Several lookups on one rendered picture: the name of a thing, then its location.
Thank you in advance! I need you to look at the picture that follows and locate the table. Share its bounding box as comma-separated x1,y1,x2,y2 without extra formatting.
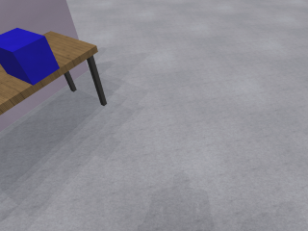
0,31,107,115

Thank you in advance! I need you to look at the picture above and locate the carton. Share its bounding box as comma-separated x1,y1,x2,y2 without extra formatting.
0,28,60,85

